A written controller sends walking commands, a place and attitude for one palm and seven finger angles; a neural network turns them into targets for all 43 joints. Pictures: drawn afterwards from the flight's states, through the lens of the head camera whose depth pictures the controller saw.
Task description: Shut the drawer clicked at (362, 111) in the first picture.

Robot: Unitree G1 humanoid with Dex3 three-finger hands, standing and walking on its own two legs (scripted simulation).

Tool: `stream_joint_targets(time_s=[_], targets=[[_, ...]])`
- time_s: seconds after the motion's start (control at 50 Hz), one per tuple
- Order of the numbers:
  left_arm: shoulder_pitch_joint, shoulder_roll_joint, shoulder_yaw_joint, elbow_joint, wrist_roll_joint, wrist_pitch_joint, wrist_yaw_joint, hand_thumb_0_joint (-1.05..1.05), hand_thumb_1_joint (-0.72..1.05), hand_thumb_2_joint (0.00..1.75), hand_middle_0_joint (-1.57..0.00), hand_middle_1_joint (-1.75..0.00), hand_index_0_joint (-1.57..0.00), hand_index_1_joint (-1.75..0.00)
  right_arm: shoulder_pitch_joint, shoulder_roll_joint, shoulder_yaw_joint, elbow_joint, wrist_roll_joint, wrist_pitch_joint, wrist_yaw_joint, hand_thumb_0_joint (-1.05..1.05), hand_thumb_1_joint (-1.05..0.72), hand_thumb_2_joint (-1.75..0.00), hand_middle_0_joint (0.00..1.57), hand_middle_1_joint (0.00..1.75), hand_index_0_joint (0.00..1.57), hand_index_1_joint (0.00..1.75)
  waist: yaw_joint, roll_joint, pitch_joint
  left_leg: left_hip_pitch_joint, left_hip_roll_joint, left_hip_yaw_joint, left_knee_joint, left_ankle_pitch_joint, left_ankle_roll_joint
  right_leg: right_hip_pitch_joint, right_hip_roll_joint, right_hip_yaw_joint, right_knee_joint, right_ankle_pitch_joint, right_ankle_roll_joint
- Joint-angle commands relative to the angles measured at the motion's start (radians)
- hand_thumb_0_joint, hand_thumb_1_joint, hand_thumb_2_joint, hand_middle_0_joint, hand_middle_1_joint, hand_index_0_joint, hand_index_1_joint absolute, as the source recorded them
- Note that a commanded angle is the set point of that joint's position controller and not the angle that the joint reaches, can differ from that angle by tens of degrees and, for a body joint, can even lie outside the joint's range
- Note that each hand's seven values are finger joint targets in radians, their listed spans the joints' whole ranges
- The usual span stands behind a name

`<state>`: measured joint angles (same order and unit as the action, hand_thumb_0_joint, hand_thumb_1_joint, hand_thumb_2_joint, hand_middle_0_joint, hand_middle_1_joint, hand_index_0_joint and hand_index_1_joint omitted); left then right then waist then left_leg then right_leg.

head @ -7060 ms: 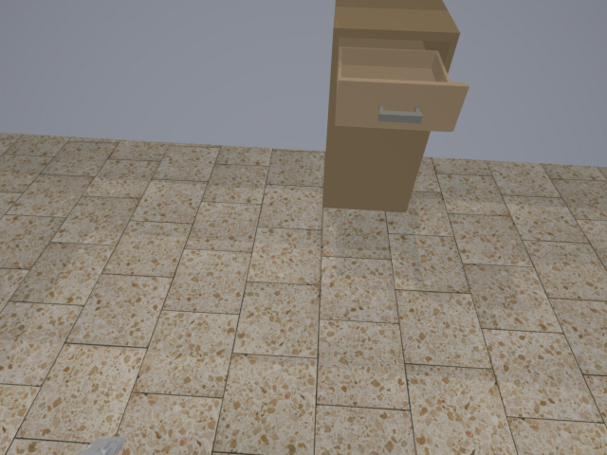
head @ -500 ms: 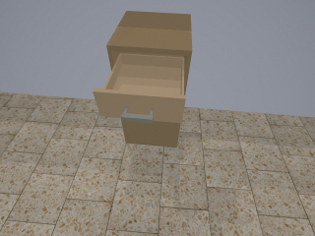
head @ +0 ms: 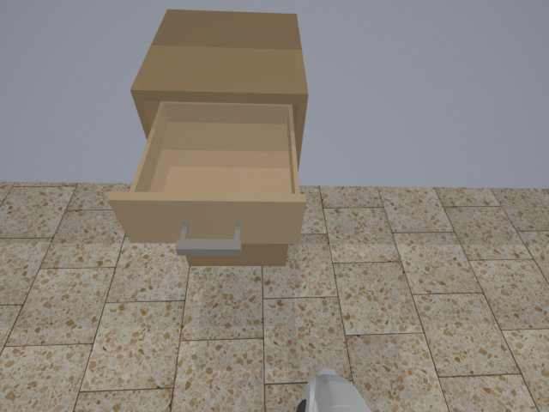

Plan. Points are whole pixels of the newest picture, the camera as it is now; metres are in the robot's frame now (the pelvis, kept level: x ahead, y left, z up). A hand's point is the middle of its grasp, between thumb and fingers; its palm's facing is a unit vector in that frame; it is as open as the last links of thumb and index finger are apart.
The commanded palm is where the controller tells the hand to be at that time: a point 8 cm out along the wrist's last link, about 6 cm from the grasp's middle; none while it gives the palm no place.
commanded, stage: take the last steps up to it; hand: left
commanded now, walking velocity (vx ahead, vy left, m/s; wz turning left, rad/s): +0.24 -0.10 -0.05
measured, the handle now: (210, 237) +0.42 +0.12 -0.06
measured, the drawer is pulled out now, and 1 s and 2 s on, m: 0.29 0.29 0.29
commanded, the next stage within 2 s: come to a stop and stand still in 0.16 s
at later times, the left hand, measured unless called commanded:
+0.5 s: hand (209, 391) +0.18 +0.11 -0.15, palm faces +0.05 -0.97 -0.25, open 7.2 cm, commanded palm none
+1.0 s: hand out of the picture +0.13 +0.16 -0.17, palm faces +0.06 -0.98 -0.20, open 7.4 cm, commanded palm none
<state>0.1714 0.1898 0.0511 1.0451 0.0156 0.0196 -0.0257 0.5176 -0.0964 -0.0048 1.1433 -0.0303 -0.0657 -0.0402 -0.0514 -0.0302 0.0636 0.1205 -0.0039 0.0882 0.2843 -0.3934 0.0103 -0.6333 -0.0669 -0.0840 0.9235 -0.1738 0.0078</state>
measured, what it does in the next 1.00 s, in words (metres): walks ahead: right foot, then left foot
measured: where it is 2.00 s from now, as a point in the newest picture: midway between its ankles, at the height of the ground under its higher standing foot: outside the picture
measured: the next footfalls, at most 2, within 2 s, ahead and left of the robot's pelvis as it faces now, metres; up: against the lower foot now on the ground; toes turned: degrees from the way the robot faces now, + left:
right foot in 0.10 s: +0.21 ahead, -0.13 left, +0.00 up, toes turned -2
left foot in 0.82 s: +0.13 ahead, +0.10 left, +0.00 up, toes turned -1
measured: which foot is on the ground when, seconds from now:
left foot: down 0.00-0.12, up 0.14-0.80, down 0.82-1.00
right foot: up 0.00-0.08, down 0.10-1.00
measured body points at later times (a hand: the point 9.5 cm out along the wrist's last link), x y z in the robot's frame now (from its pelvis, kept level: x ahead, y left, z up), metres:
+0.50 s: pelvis +0.15 -0.07 +0.01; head +0.16 -0.10 +0.46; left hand +0.18 +0.16 -0.13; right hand +0.21 -0.30 -0.16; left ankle +0.18 +0.09 -0.69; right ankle +0.16 -0.11 -0.73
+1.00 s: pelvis +0.12 -0.02 +0.01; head +0.11 -0.01 +0.46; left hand +0.12 +0.21 -0.15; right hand +0.15 -0.25 -0.14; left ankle +0.09 +0.10 -0.73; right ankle +0.16 -0.11 -0.73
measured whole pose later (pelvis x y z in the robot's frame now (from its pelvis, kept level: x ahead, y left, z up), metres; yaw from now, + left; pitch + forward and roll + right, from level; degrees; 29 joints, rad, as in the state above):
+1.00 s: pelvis +0.12 -0.02 +0.01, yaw -2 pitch -2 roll +1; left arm 0.28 0.17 0.03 1.12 0.01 0.01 0.03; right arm 0.24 -0.16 -0.01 1.09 -0.01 0.01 -0.03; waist 0.04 -0.02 0.00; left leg -0.09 0.00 0.02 0.40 -0.28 0.00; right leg -0.24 0.01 -0.08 0.43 -0.17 -0.04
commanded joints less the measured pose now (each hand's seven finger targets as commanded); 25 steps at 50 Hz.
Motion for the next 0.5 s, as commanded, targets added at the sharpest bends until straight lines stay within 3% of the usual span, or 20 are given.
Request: stream_joint_targets(time_s=[0.0, 0.02, 0.04, 0.06, 0.08, 0.1, 0.12, 0.14, 0.16, 0.2, 0.22, 0.26, 0.28, 0.32, 0.38, 0.42, 0.48], targets=[[-0.053, 0.019, -0.001, -0.09, -0.006, -0.043, 0.004, 0.0, 0.9, 0.9, -0.2, -0.3, -0.2, -0.3, 0.056, -0.192, -0.04, -0.015, 0.003, -0.006, -0.016, 0.0, -0.9, -0.9, 0.2, 0.3, 0.2, 0.3, 0.031, 0.169, 0.059, -0.068, 0.276, -0.068, 0.095, 1.082, 0.111, 0.137, 0.057, -0.054, -0.214, -0.064, -0.061], [0.022, 0.041, 0.004, -0.069, -0.005, -0.047, 0.009, 0.0, 0.9, 0.9, -0.2, -0.3, -0.2, -0.3, 0.036, -0.203, -0.045, -0.015, 0.006, -0.005, -0.015, 0.0, -0.9, -0.9, 0.2, 0.3, 0.2, 0.3, 0.066, 0.179, 0.022, -0.108, 0.278, -0.065, 0.163, 1.119, 0.102, 0.26, 0.072, -0.057, -0.252, -0.041, -0.071], [0.148, 0.06, 0.015, -0.034, -0.001, -0.055, 0.012, 0.0, 0.9, 0.9, -0.2, -0.3, -0.2, -0.3, 0.008, -0.211, -0.051, -0.022, 0.012, -0.004, -0.012, 0.0, -0.9, -0.9, 0.2, 0.3, 0.2, 0.3, 0.125, 0.145, -0.043, -0.143, 0.256, -0.043, 0.283, 1.063, 0.079, 0.425, 0.088, -0.063, -0.325, 0.03, -0.078], [0.284, 0.108, 0.031, 0.01, 0.006, -0.071, 0.017, 0.0, 0.9, 0.9, -0.2, -0.3, -0.2, -0.3, 0.004, -0.201, -0.054, -0.026, 0.021, -0.003, -0.003, 0.0, -0.9, -0.9, 0.2, 0.3, 0.2, 0.3, 0.183, 0.087, -0.124, -0.287, 0.209, -0.028, 0.492, 0.878, 0.047, 0.671, 0.043, 0.003, -0.384, 0.108, -0.106], [0.376, 0.195, 0.052, 0.032, 0.009, -0.081, 0.03, 0.0, 0.9, 0.9, -0.2, -0.3, -0.2, -0.3, 0.067, -0.136, -0.047, -0.033, 0.037, -0.005, 0.008, 0.0, -0.9, -0.9, 0.2, 0.3, 0.2, 0.3, 0.195, -0.134, -0.256, -0.516, 0.056, 0.016, 0.824, 0.233, 0.008, 0.888, -0.226, 0.357, -0.433, 0.259, -0.216], [0.384, 0.23, 0.056, 0.036, -0.01, -0.081, 0.033, 0.0, 0.9, 0.9, -0.2, -0.3, -0.2, -0.3, 0.071, -0.12, -0.045, -0.05, 0.042, -0.002, 0.005, 0.0, -0.9, -0.9, 0.2, 0.3, 0.2, 0.3, 0.157, -0.154, -0.316, -0.577, -0.008, -0.057, 1.092, -0.2, 0.014, 0.845, -0.369, 0.587, -0.553, 0.344, -0.299], [0.287, 0.212, 0.052, 0.002, -0.017, -0.07, 0.041, 0.0, 0.9, 0.9, -0.2, -0.3, -0.2, -0.3, 0.047, -0.126, -0.05, -0.059, 0.041, 0.01, 0.005, 0.0, -0.9, -0.9, 0.2, 0.3, 0.2, 0.3, 0.129, -0.053, -0.219, -0.579, 0.048, -0.114, 1.137, -0.143, 0.037, 0.703, -0.359, 0.532, -0.635, 0.164, -0.307], [0.193, 0.169, 0.038, -0.018, -0.013, -0.07, 0.041, 0.0, 0.9, 0.9, -0.2, -0.3, -0.2, -0.3, -0.015, -0.102, -0.053, -0.065, 0.029, 0.013, 0.016, 0.0, -0.9, -0.9, 0.2, 0.3, 0.2, 0.3, 0.114, -0.065, -0.111, -0.603, 0.083, -0.108, 1.132, -0.057, 0.032, 0.538, -0.307, 0.474, -0.678, 0.037, -0.263], [0.119, 0.124, 0.027, -0.032, -0.013, -0.07, 0.044, 0.0, 0.9, 0.9, -0.2, -0.3, -0.2, -0.3, -0.031, -0.093, -0.053, -0.07, 0.02, 0.024, 0.017, 0.0, -0.9, -0.9, 0.2, 0.3, 0.2, 0.3, 0.07, -0.019, -0.042, -0.611, 0.112, -0.121, 1.116, 0.0, 0.029, 0.424, -0.277, 0.397, -0.693, -0.032, -0.238], [0.058, 0.056, 0.005, -0.041, -0.008, -0.082, 0.049, 0.0, 0.9, 0.9, -0.2, -0.3, -0.2, -0.3, -0.028, -0.067, -0.048, -0.062, 0.007, 0.047, 0.018, 0.0, -0.9, -0.9, 0.2, 0.3, 0.2, 0.3, 0.019, 0.016, 0.011, -0.556, 0.133, -0.113, 1.024, 0.061, 0.017, 0.274, -0.206, 0.237, -0.718, 0.063, -0.191], [0.064, 0.055, 0.003, -0.037, -0.005, -0.087, 0.053, 0.0, 0.9, 0.9, -0.2, -0.3, -0.2, -0.3, 0.001, -0.057, -0.048, -0.059, 0.005, 0.053, 0.019, 0.0, -0.9, -0.9, 0.2, 0.3, 0.2, 0.3, 0.002, 0.033, -0.019, -0.54, 0.133, -0.103, 0.975, 0.062, 0.007, 0.27, -0.192, 0.199, -0.711, 0.125, -0.194], [0.058, 0.025, -0.008, -0.034, -0.003, -0.091, 0.054, 0.0, 0.9, 0.9, -0.2, -0.3, -0.2, -0.3, -0.002, -0.043, -0.041, -0.055, 0.005, 0.066, 0.016, 0.0, -0.9, -0.9, 0.2, 0.3, 0.2, 0.3, -0.017, 0.003, -0.003, -0.516, 0.126, -0.089, 0.872, 0.086, -0.018, 0.216, -0.162, 0.13, -0.712, 0.273, -0.177], [0.063, 0.003, -0.009, -0.037, -0.001, -0.091, 0.056, 0.0, 0.9, 0.9, -0.2, -0.3, -0.2, -0.3, -0.004, -0.032, -0.035, -0.055, 0.006, 0.072, 0.011, 0.0, -0.9, -0.9, 0.2, 0.3, 0.2, 0.3, -0.02, -0.004, -0.017, -0.504, 0.123, -0.094, 0.801, 0.095, -0.029, 0.231, -0.152, 0.114, -0.694, 0.388, -0.162], [0.084, 0.018, -0.017, -0.026, -0.002, -0.085, 0.06, 0.0, 0.9, 0.9, -0.2, -0.3, -0.2, -0.3, -0.04, -0.028, -0.027, -0.059, 0.017, 0.08, 0.007, 0.0, -0.9, -0.9, 0.2, 0.3, 0.2, 0.3, -0.001, 0.005, -0.052, -0.495, 0.1, -0.087, 0.678, 0.103, -0.044, 0.299, -0.144, 0.11, -0.652, 0.583, -0.132], [0.13, 0.06, -0.004, -0.023, -0.004, -0.069, 0.07, 0.0, 0.9, 0.9, -0.2, -0.3, -0.2, -0.3, -0.13, -0.074, -0.036, -0.093, 0.028, 0.094, 0.001, 0.0, -0.9, -0.9, 0.2, 0.3, 0.2, 0.3, 0.035, -0.031, -0.093, -0.545, 0.073, -0.098, 0.587, 0.074, -0.056, 0.46, -0.177, 0.147, -0.579, 0.766, -0.103], [0.159, 0.078, 0.006, -0.018, -0.001, -0.053, 0.075, 0.0, 0.9, 0.9, -0.2, -0.3, -0.2, -0.3, -0.196, -0.106, -0.05, -0.116, 0.025, 0.106, 0.001, 0.0, -0.9, -0.9, 0.2, 0.3, 0.2, 0.3, 0.059, -0.06, -0.083, -0.561, 0.056, -0.106, 0.578, 0.029, -0.063, 0.495, -0.205, 0.189, -0.557, 0.787, -0.137], [0.175, 0.098, 0.021, -0.027, 0.005, -0.04, 0.08, 0.0, 0.9, 0.9, -0.2, -0.3, -0.2, -0.3, -0.26, -0.138, -0.063, -0.145, 0.019, 0.119, 0.002, 0.0, -0.9, -0.9, 0.2, 0.3, 0.2, 0.3, 0.074, -0.073, -0.055, -0.596, 0.037, -0.129, 0.642, -0.015, -0.065, 0.515, -0.236, 0.232, -0.543, 0.813, -0.172]])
